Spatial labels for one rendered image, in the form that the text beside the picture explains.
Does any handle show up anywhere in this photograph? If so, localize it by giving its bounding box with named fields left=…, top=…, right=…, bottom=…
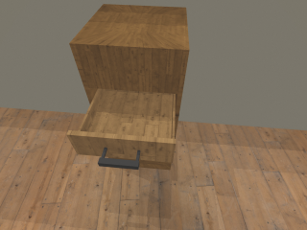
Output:
left=98, top=147, right=141, bottom=170

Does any cabinet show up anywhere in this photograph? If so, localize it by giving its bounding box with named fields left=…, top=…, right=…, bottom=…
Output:
left=69, top=4, right=190, bottom=170

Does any drawer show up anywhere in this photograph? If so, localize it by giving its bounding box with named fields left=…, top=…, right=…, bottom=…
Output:
left=66, top=88, right=177, bottom=163

